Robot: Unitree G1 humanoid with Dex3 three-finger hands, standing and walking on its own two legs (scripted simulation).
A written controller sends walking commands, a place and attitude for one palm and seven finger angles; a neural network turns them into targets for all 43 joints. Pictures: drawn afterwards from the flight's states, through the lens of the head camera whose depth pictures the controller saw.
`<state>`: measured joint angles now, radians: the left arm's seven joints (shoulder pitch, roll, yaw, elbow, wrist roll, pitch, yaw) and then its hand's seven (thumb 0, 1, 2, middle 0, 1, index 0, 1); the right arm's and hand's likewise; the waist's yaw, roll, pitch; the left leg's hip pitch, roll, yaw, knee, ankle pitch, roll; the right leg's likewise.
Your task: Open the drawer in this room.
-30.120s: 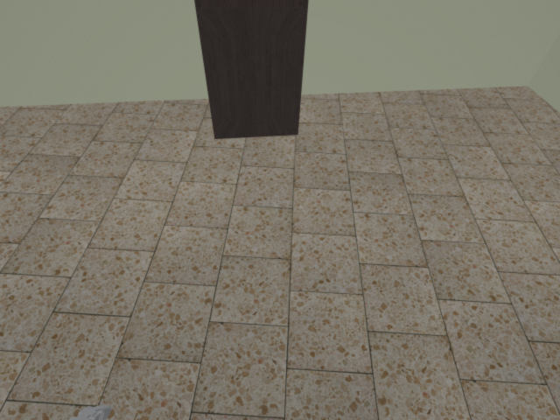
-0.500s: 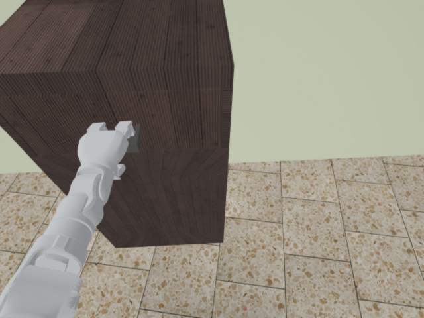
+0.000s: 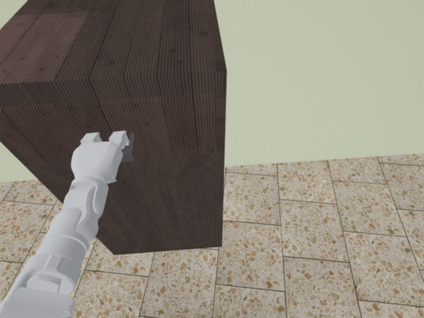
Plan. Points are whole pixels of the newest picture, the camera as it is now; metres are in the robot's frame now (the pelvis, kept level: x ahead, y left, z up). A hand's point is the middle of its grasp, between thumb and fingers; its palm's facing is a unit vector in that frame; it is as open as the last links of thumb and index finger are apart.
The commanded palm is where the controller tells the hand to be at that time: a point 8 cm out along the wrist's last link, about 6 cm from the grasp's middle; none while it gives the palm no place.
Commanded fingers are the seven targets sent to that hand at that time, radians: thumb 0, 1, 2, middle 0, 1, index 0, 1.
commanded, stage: pull the drawer open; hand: left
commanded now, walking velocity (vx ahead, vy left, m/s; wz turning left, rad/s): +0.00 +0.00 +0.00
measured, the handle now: (110, 146) +0.46 +0.22 +0.05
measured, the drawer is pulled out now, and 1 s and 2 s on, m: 0.01 0.13 0.24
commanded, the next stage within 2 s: none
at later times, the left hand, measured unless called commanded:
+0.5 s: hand (104, 202) +0.33 +0.21 +0.03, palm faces -0.01 -0.07 -1.00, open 6.0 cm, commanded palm +0.30 +0.22 +0.09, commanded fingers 0.00 0.90 0.90 -0.40 -1.35 -0.40 -1.35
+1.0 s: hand (98, 231) +0.27 +0.21 +0.03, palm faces +0.01 -0.09 -1.00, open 6.0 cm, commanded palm +0.25 +0.21 +0.09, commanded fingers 0.00 0.90 0.90 -0.40 -1.35 -0.40 -1.35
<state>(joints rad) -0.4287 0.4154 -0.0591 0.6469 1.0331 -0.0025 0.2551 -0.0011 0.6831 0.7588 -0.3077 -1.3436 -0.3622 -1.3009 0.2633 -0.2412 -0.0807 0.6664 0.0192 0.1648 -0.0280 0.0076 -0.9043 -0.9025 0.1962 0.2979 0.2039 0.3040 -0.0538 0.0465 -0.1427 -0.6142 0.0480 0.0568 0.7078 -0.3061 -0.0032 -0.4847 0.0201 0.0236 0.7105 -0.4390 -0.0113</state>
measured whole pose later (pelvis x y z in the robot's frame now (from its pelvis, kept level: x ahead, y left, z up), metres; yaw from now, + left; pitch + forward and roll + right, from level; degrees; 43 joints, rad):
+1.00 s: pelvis +0.00 -0.01 +0.00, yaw +1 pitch +7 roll +1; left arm 0.10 0.39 -0.11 0.10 1.00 0.05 0.25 0.02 0.67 0.79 -0.27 -1.35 -0.38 -1.30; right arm 0.15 -0.24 -0.06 0.63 0.00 0.10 -0.02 0.01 -0.90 -0.90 0.19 0.30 0.20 0.30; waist 0.02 0.06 -0.11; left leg -0.50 0.03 0.04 0.68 -0.30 -0.02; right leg -0.38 0.01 0.01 0.71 -0.46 -0.03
